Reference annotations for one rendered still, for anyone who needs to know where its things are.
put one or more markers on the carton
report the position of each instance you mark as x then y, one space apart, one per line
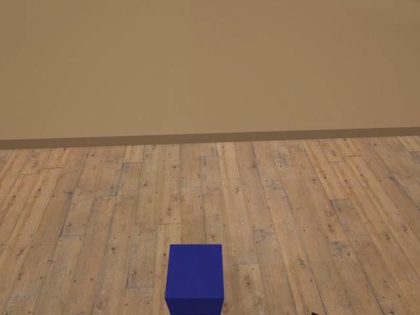
194 283

